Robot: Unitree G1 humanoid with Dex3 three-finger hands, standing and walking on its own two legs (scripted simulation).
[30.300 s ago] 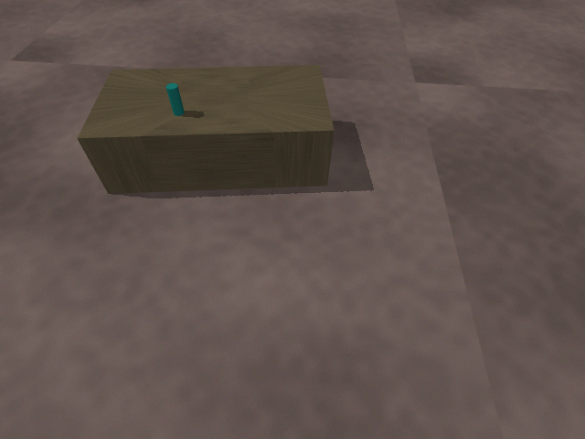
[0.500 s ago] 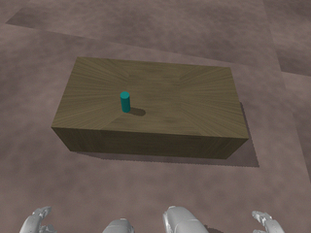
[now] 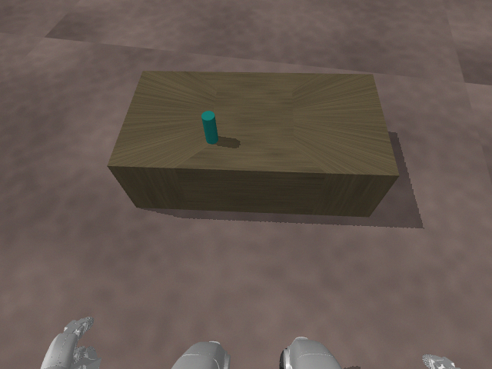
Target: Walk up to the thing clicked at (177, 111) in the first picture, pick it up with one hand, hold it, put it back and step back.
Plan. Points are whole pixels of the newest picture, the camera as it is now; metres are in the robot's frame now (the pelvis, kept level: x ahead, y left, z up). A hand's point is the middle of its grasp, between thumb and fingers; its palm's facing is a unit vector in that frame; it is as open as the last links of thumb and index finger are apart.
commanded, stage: step back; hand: left
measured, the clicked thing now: (210, 128) +0.89 +0.16 -0.36
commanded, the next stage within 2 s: stand in 1.66 s
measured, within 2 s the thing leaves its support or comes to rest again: neither
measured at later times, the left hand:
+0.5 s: hand out of the picture -0.10 +0.24 -0.14, palm faces -0.06 -0.91 -0.42, open 7.4 cm
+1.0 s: hand out of the picture -0.23 +0.26 -0.15, palm faces +0.02 -0.93 -0.38, open 7.4 cm
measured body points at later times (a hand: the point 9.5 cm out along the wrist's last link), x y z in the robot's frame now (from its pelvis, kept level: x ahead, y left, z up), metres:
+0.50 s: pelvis -0.18 -0.02 +0.00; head -0.13 -0.04 +0.45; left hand -0.10 +0.29 -0.11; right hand -0.06 -0.34 -0.12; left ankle -0.11 +0.12 -0.66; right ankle -0.17 -0.13 -0.72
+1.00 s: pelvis -0.27 -0.01 +0.00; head -0.27 -0.01 +0.45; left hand -0.23 +0.31 -0.12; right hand -0.19 -0.32 -0.12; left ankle -0.27 +0.12 -0.72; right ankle -0.25 -0.13 -0.72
